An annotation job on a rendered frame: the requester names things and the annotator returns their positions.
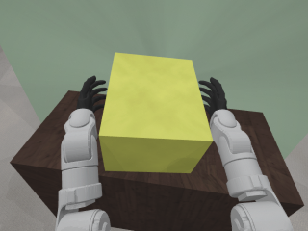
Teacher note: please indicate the left robot hand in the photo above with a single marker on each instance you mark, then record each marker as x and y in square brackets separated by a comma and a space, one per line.
[86, 98]

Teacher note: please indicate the right robot upper arm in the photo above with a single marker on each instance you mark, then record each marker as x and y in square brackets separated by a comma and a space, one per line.
[259, 216]

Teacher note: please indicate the carton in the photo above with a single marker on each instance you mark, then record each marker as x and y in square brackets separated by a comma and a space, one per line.
[154, 118]

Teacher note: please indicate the left robot forearm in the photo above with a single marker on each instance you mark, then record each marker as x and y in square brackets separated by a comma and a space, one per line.
[79, 164]

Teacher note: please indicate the pedestal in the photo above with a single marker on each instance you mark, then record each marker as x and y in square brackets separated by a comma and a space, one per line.
[155, 201]

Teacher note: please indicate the right robot forearm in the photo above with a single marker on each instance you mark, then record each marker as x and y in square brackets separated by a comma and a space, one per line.
[245, 178]

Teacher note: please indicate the left robot upper arm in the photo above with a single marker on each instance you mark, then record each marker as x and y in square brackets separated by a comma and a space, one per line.
[89, 220]

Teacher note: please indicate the right robot hand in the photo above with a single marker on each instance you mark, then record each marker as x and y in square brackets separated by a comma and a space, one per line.
[217, 99]

